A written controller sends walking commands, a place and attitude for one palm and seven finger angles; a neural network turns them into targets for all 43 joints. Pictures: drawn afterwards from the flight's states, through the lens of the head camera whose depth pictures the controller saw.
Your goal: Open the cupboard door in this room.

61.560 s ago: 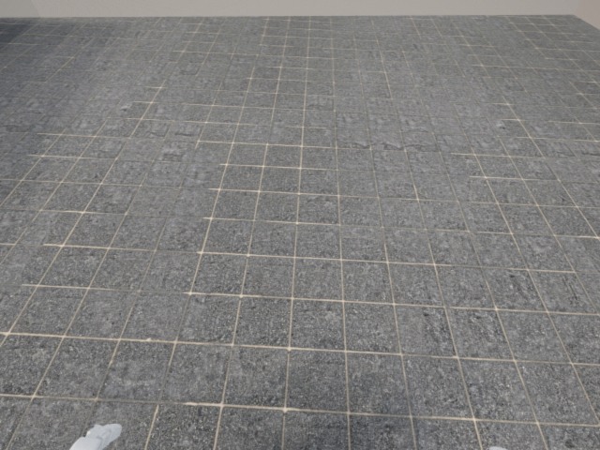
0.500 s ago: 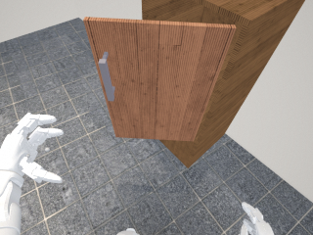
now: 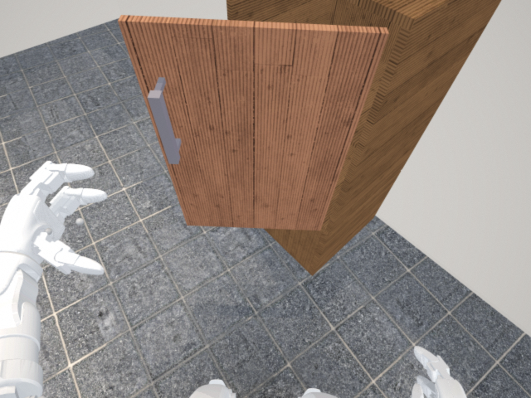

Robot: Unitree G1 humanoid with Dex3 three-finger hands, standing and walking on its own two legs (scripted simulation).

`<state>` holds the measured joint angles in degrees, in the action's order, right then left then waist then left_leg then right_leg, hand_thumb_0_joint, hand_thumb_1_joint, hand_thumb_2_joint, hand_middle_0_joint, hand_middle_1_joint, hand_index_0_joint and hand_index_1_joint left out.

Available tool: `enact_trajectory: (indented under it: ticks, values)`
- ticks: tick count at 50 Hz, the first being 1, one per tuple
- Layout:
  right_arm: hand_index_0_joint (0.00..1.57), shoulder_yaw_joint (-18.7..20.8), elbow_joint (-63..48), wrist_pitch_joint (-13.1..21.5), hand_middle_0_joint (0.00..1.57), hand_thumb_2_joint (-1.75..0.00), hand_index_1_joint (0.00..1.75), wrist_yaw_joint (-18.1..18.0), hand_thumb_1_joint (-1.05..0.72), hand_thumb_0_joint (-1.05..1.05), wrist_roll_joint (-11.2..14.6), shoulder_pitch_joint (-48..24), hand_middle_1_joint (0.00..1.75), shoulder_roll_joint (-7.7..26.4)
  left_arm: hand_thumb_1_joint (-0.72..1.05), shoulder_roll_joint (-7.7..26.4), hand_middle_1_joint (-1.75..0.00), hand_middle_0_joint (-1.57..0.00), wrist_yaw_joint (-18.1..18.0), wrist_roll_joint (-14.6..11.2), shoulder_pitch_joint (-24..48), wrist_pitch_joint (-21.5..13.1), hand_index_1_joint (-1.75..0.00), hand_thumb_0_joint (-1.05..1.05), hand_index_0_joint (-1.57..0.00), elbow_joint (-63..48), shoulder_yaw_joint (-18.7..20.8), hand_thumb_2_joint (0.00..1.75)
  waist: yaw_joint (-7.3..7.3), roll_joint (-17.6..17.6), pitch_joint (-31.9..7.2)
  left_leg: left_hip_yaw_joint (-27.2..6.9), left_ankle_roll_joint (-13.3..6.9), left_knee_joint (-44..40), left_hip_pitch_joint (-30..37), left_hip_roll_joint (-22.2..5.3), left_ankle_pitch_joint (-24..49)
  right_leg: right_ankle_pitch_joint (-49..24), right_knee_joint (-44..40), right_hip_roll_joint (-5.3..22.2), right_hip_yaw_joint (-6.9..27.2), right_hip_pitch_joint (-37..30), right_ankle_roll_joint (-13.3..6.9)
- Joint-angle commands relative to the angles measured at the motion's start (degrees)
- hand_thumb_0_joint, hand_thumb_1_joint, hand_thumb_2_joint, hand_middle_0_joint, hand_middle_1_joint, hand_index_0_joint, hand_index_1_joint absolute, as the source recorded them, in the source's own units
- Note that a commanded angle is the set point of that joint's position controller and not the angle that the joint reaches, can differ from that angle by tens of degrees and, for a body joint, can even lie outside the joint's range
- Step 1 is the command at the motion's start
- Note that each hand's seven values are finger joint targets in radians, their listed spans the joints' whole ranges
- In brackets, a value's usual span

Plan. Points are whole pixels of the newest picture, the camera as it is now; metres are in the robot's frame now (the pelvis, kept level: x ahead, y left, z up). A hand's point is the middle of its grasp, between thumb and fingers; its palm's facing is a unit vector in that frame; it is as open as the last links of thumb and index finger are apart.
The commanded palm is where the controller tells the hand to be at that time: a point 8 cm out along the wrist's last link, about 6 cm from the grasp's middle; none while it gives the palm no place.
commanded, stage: move the hooked fingers beside the handle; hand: left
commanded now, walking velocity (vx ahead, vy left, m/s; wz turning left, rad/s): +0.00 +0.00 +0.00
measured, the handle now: (168, 123) +0.56 +0.20 +0.06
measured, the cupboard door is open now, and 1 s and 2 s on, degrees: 46 46 46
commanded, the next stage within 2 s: none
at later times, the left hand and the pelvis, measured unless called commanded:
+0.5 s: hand (95, 191) +0.40 +0.28 +0.06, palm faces -0.01 -1.00 +0.00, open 14.0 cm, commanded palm +0.38 +0.33 +0.07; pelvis +0.00 +0.02 +0.00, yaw -1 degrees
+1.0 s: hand (117, 159) +0.46 +0.26 +0.07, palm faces +0.01 -1.00 +0.00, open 14.0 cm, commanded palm +0.44 +0.31 +0.06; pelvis +0.00 +0.03 -0.01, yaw -2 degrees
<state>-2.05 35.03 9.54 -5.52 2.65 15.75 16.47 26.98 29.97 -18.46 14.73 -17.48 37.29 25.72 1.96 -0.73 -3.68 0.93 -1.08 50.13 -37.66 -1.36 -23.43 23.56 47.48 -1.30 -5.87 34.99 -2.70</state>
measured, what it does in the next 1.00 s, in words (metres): stands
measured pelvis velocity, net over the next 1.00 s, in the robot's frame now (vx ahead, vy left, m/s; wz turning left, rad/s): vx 0.00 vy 0.03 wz -0.03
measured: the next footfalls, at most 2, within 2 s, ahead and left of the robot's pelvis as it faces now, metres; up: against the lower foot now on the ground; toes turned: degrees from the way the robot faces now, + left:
none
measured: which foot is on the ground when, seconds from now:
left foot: down 0.00-1.00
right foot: down 0.00-1.00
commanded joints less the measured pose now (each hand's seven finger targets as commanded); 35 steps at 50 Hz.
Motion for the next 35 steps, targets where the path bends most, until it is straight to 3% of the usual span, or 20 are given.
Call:
enact_trajectory:
  ticks: [1, 8, 10, 12, 17, 18, 19, 20, 23, 25, 28, 31, 33, 35]
  values:
    - [0.20, 3.37, -6.91, 1.59, 0.20, -0.90, 0.30, -0.36, -0.90, 0.00, 0.33, 2.03, 0.30, 8.80, -0.50, 18.58, -1.20, -0.30, 0.26, -1.20, 14.34, -2.38, -1.20, 0.00, -0.30, -6.60, 6.27, 0.30, -0.64, -2.98, -16.96, -1.55, -0.97, -5.74, 6.17, 1.53, 15.66, -18.28, -6.41, 1.35, 6.65, -9.59, 1.90]
    - [0.20, 4.13, -7.52, -0.08, 0.20, -0.90, 0.30, 0.63, -0.90, 0.00, -0.11, 4.40, 0.30, 8.82, -0.50, 19.58, -1.20, -0.30, -0.60, -0.42, 16.55, -4.63, -1.20, 0.00, -0.30, -8.26, 7.03, 0.30, -0.52, -4.17, -21.13, -1.25, -1.09, -5.12, 8.82, 1.27, 20.11, -22.51, -4.92, 0.34, 6.03, -9.83, 1.71]
    - [0.20, 4.22, -7.26, -0.43, 0.20, -0.90, 0.30, 0.66, -0.90, 0.00, -0.12, 4.54, 0.30, 8.71, -0.50, 17.51, -1.20, -0.30, -0.77, -0.67, 19.06, -5.47, -1.20, 0.00, -0.30, -8.52, 5.40, 0.30, 0.29, -4.20, -20.49, -1.59, -1.07, -5.20, 9.68, 1.13, 19.82, -21.33, -4.85, 0.10, 5.45, -7.91, 1.71]
    - [0.20, 4.25, -6.75, -0.92, 0.20, -0.90, 0.30, 0.57, -0.90, 0.00, -0.15, 5.35, 0.30, 9.09, -0.50, 17.89, -1.20, -0.30, -0.65, -0.78, 19.52, -5.41, -1.20, 0.00, -0.30, -6.73, 5.42, 0.30, 0.73, -2.87, -19.84, -1.76, -1.14, -4.94, 9.35, 0.90, 20.26, -21.41, -4.70, -0.13, 5.32, -7.34, 1.56]
    - [0.20, 4.21, -5.80, -2.14, 0.20, -0.90, 0.30, 0.46, -0.90, 0.00, -0.12, 6.18, 0.30, 9.37, -0.50, 17.77, -1.20, -0.30, -0.75, 0.85, 25.10, -4.40, -1.20, 0.00, -0.30, -2.34, 3.76, 0.30, 1.67, -4.17, -18.07, -2.28, -1.07, -5.08, 9.34, 0.74, 19.11, -18.67, -4.74, -0.06, 4.71, -3.99, 1.30]
    - [0.20, 4.24, -5.70, -2.39, 0.20, -0.90, 0.30, 0.45, -0.90, 0.00, -0.21, 6.57, 0.30, 9.46, -0.50, 19.21, -1.20, -0.30, -1.04, 1.62, 25.78, -4.45, -1.20, 0.00, -0.30, -1.93, 4.56, 0.30, 1.38, -4.88, -19.03, -2.67, -0.92, -5.19, 9.91, 0.61, 19.70, -18.30, -4.45, -0.12, 4.50, -3.55, 1.25]
    - [0.20, 4.14, -5.83, -2.51, 0.20, -0.90, 0.30, 0.52, -0.90, 0.00, -0.17, 6.35, 0.30, 9.08, -0.50, 16.38, -1.20, -0.30, -1.13, 1.98, 28.76, -4.70, -1.20, 0.00, -0.30, -3.05, 1.36, 0.30, 2.31, -7.02, -19.28, -2.90, -0.78, -5.17, 11.59, 0.55, 19.92, -17.41, -4.34, -0.13, 4.22, -1.67, 1.27]
    - [0.20, 4.31, -5.63, -2.58, 0.20, -0.90, 0.30, 0.58, -0.90, 0.00, -0.37, 6.79, 0.30, 9.20, -0.50, 17.32, -1.20, -0.30, -1.77, 2.24, 30.20, -5.12, -1.20, 0.00, -0.30, -3.60, 2.23, 0.30, 2.07, -8.01, -20.67, -3.46, -0.48, -5.08, 13.18, 0.33, 20.40, -16.39, -4.15, -0.15, 3.92, -0.53, 1.13]
    - [0.20, 4.20, -4.77, -3.21, 0.20, -0.90, 0.30, 0.69, -0.90, 0.00, -0.62, 7.68, 0.30, 9.47, -0.50, 17.88, -1.20, -0.30, -2.97, 2.56, 33.41, -5.99, -1.20, 0.00, -0.30, -0.88, 2.57, 0.30, 2.75, -5.70, -21.16, -4.20, -0.28, -4.59, 13.82, -0.04, 20.69, -15.43, -3.86, -0.52, 3.61, 0.83, 1.15]
    - [0.20, 4.20, -4.79, -3.60, 0.20, -0.90, 0.30, 0.90, -0.90, 0.00, -0.75, 7.82, 0.30, 9.40, -0.50, 17.95, -1.20, -0.30, -3.77, 3.01, 33.86, -6.40, -1.20, 0.00, -0.30, -0.02, 2.78, 0.30, 2.25, -7.19, -22.69, -4.53, 0.13, -4.54, 14.62, -0.10, 22.08, -15.56, -3.28, -0.39, 3.38, 0.96, 1.06]
    - [0.20, 4.14, -4.69, -4.49, 0.20, -0.90, 0.30, 1.33, -0.90, 0.00, -0.96, 8.66, 0.30, 9.62, -0.50, 19.17, -1.20, -0.30, -4.55, 3.93, 33.81, -6.13, -1.20, 0.00, -0.30, 2.81, 3.67, 0.30, 1.85, -6.65, -23.74, -4.80, 0.45, -4.31, 14.77, -0.38, 24.22, -16.09, -2.78, -0.46, 3.13, 1.10, 1.05]
    - [0.20, 4.14, -4.97, -5.50, 0.20, -0.90, 0.30, 1.78, -0.90, 0.00, -0.90, 8.89, 0.30, 9.48, -0.50, 16.56, -1.20, -0.30, -5.08, 4.80, 34.97, -5.39, -1.20, 0.00, -0.30, 4.69, 0.88, 0.30, 2.52, -7.06, -22.10, -4.98, 0.66, -4.22, 14.64, -0.63, 25.02, -15.47, -2.83, -0.46, 2.86, 3.20, 1.18]
    - [0.20, 4.17, -4.67, -6.14, 0.20, -0.90, 0.30, 1.83, -0.90, 0.00, -1.05, 9.54, 0.30, 9.85, -0.50, 17.99, -1.20, -0.30, -5.35, 5.06, 37.42, -5.38, -1.20, 0.00, -0.30, 6.87, 1.87, 0.30, 2.95, -4.98, -21.17, -4.97, 0.45, -4.02, 13.25, -0.78, 23.82, -15.12, -2.69, -0.69, 2.78, 3.48, 1.18]
    - [0.20, 4.26, -4.81, -6.76, 0.20, -0.90, 0.30, 1.85, -0.90, 0.00, -0.95, 9.74, 0.30, 9.83, -0.50, 17.41, -1.20, -0.30, -5.66, 5.25, 38.75, -5.87, -1.20, 0.00, -0.30, 7.68, 1.20, 0.30, 3.32, -5.14, -21.14, -5.03, 0.40, -3.95, 13.09, -0.76, 22.78, -14.35, -2.68, -0.69, 2.82, 4.22, 1.17]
